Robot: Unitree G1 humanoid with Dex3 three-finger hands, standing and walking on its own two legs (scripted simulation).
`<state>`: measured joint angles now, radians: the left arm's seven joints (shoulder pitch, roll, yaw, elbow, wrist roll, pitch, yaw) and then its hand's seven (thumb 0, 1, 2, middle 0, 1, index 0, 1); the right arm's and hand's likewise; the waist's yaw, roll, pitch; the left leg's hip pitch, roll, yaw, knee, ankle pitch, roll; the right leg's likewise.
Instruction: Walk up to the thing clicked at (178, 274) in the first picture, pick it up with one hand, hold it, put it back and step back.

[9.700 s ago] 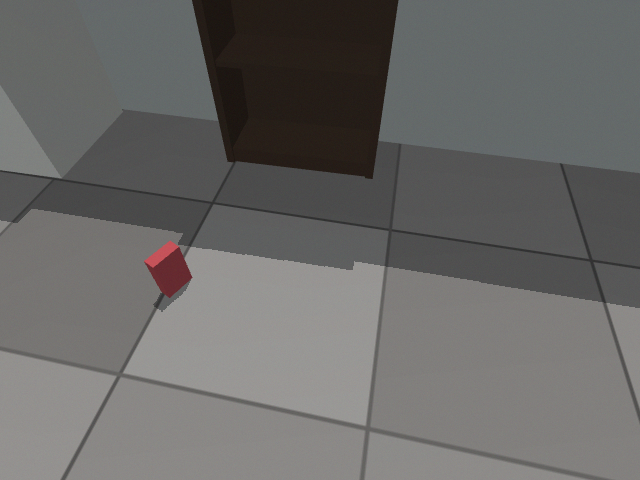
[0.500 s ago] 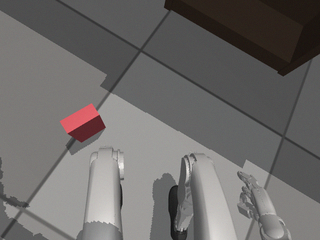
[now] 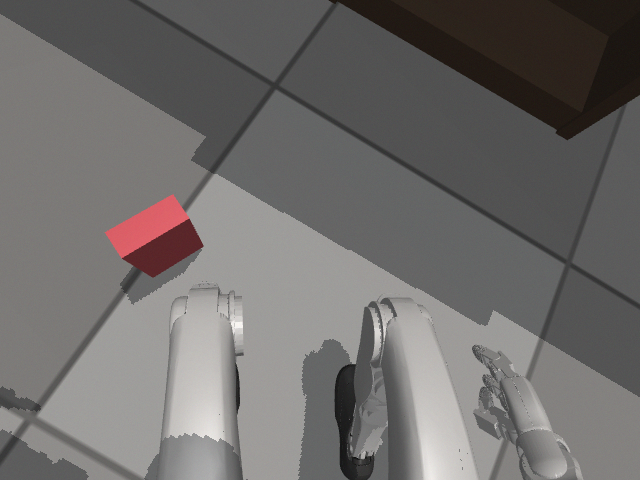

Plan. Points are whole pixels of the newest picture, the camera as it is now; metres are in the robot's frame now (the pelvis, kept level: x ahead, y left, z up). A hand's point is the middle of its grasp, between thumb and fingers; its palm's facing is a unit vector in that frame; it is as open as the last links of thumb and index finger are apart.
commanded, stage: go down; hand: left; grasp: from the side
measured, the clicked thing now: (161, 240) +0.42 +0.27 -0.31
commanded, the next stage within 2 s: approach in 0.20 s
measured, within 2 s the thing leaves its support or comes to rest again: neither
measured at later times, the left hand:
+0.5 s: hand out of the picture +0.30 +0.46 -0.03, palm faces +0.33 -0.94 -0.05, open 17.6 cm
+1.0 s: hand (73, 267) +0.34 +0.37 -0.24, palm faces +0.24 -0.97 +0.04, open 17.7 cm
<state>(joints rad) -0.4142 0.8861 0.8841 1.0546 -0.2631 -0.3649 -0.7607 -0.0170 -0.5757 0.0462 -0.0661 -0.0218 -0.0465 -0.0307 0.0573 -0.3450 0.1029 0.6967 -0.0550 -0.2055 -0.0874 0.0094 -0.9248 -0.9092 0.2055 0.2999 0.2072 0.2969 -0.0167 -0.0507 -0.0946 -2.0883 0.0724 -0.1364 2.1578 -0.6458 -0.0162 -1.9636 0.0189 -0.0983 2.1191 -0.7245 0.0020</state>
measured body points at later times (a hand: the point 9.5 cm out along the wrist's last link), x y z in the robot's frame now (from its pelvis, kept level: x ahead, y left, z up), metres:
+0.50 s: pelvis +0.00 +0.00 -0.02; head +0.21 +0.09 +0.37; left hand +0.28 +0.51 -0.02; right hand +0.21 -0.26 -0.12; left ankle +0.09 +0.13 -0.38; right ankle +0.09 -0.12 -0.37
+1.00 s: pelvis +0.00 +0.01 -0.11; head +0.23 +0.14 +0.25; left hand +0.32 +0.43 -0.24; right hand +0.20 -0.25 -0.17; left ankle +0.09 +0.13 -0.38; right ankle +0.09 -0.12 -0.37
